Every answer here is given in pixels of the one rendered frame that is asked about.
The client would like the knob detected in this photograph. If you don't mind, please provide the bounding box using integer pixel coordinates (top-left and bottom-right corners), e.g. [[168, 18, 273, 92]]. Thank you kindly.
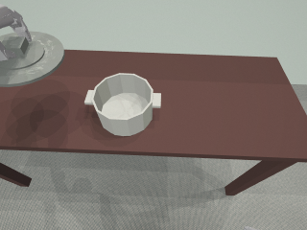
[[1, 36, 29, 56]]

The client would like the lid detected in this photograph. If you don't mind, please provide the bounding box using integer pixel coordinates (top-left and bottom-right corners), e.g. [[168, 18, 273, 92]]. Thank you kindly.
[[0, 31, 65, 87]]

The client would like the pot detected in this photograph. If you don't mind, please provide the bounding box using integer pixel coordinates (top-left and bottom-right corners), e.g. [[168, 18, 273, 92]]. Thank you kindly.
[[84, 73, 161, 136]]

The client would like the robot left hand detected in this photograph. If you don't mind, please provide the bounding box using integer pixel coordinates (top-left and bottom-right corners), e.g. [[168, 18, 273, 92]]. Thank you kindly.
[[0, 4, 32, 61]]

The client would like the table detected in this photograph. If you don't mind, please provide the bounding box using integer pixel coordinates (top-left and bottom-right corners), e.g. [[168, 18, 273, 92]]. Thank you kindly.
[[0, 49, 307, 196]]

